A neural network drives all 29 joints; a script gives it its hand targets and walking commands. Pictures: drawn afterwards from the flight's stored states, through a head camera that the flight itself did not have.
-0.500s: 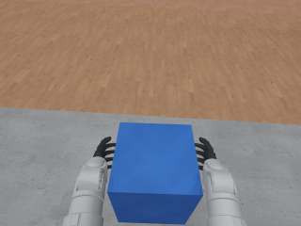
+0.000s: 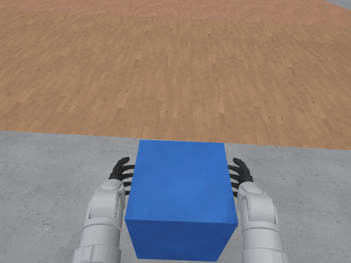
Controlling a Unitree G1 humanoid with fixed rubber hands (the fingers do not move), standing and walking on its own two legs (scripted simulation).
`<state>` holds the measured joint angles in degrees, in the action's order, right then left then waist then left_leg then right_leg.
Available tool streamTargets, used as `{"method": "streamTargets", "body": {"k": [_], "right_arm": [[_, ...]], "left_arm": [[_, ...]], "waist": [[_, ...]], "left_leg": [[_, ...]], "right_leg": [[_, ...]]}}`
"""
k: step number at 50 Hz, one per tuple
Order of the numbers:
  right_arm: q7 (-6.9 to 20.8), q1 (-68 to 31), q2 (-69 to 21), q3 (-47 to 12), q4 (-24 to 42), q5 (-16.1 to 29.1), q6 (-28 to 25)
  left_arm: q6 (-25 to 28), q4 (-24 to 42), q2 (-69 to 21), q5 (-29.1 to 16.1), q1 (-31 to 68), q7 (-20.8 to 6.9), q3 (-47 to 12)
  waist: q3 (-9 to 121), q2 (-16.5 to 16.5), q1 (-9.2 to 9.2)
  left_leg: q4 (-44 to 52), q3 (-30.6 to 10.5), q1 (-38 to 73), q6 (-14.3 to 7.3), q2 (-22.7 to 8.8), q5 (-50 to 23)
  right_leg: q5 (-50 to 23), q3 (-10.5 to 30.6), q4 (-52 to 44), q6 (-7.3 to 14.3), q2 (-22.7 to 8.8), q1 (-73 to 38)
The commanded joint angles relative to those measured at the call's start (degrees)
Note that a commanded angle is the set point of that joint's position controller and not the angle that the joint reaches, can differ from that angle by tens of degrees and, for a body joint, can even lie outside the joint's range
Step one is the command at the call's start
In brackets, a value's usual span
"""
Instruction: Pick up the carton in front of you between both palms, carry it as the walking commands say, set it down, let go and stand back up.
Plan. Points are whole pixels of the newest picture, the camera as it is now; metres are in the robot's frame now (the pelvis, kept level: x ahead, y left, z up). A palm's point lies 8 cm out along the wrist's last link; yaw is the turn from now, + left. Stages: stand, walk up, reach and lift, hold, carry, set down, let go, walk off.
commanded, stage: hold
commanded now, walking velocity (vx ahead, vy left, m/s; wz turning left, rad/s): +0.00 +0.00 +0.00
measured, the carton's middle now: (179, 202) +0.29 +0.00 -0.03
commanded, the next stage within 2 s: carry in 0.52 s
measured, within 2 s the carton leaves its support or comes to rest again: neither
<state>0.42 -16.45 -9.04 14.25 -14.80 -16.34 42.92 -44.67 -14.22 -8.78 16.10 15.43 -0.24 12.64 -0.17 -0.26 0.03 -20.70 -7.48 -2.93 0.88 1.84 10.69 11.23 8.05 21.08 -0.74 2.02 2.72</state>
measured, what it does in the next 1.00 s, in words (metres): walks ahead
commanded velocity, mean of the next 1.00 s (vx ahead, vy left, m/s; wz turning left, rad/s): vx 0.26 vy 0.00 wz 0.00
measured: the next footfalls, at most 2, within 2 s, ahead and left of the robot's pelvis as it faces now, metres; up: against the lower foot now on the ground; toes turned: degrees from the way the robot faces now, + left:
right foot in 1.08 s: +0.25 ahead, -0.11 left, +0.00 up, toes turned -10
left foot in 1.48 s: +0.62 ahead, +0.07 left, +0.00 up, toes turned +10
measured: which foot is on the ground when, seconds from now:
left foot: down 0.00-1.00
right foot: down 0.00-0.92, up 0.94-1.00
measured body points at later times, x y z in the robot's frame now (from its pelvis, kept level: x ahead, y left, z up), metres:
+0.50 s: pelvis +0.00 +0.00 +0.00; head -0.04 +0.00 +0.45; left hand +0.30 +0.15 +0.04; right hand +0.31 -0.15 +0.05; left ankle +0.02 +0.13 -0.75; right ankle +0.01 -0.13 -0.75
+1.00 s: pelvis +0.14 -0.01 -0.01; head +0.13 -0.02 +0.44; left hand +0.42 +0.13 +0.06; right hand +0.42 -0.17 +0.06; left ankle +0.05 +0.11 -0.75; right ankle +0.09 -0.11 -0.72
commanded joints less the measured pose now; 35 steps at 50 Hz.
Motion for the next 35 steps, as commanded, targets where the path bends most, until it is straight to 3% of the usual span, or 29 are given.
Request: {"method": "streamTargets", "body": {"k": [1,10,25,26,28,29,33,35], "right_arm": [[14.2,-28.3,-53.6,-31.2,-0.4,15.0,-1.1],[14.4,-29.4,-53.3,-30.3,-2.0,14.3,-1.3],[14.0,-26.1,-53.0,-31.0,0.2,14.8,-1.0],[13.9,-27.1,-52.6,-31.4,0.9,15.4,-0.8],[13.4,-26.6,-53.1,-33.0,2.6,16.2,-0.6],[13.1,-27.2,-53.1,-34.2,4.6,16.9,-0.2],[11.3,-26.3,-52.0,-40.3,11.9,20.6,3.0],[10.4,-25.5,-50.4,-42.8,15.5,22.5,6.1]], "left_arm": [[3.2,3.4,-52.5,-15.7,32.6,-13.9,-31.2],[3.3,1.6,-52.9,-15.2,33.8,-13.9,-30.5],[3.0,3.7,-52.4,-15.5,30.2,-13.5,-31.0],[2.8,4.3,-52.4,-15.8,31.1,-13.5,-31.6],[2.6,6.7,-52.3,-17.0,31.2,-13.1,-33.1],[2.3,8.4,-52.5,-17.9,31.9,-12.8,-34.3],[-0.8,15.4,-51.3,-22.7,32.1,-11.7,-40.6],[-4.0,18.6,-50.1,-24.8,31.9,-11.1,-43.2]], "waist": [[11.4,0.1,0.01],[11.5,0.3,0.1],[12.5,0.2,-0.03],[12.2,1.7,-0.13],[12.3,1.4,0.03],[11.3,1.6,0.06],[16.0,4.3,0.19],[17.0,5.4,0.38]], "left_leg": [[2.9,4.1,2.2,0.1,3.6,-4.2],[2.8,4.2,2.0,0.1,3.4,-3.0],[3.1,4.0,3.6,0.3,3.6,-8.8],[-2.0,3.2,-3.4,-0.5,-6.4,-1.3],[1.0,-0.2,-8.5,-1.5,-5.9,23.1],[1.7,-1.1,-10.5,-2.0,-6.2,30.0],[0.8,-2.0,-8.7,-3.7,-9.2,22.6],[0.8,-2.9,-9.1,-4.8,-10.5,25.1]], "right_leg": [[-5.0,-4.3,-3.4,-0.3,3.4,0.3],[-3.4,-4.4,-3.3,-0.2,3.3,0.7],[-9.4,-4.3,-3.4,-0.4,3.6,-1.3],[-2.3,-2.5,1.8,0.5,-6.3,5.5],[21.4,-0.8,0.4,1.1,-4.8,10.3],[27.7,-1.1,0.8,1.2,-4.3,12.9],[14.7,-6.7,8.3,1.1,-3.5,14.1],[16.4,-7.6,8.3,1.3,-3.6,15.4]]}}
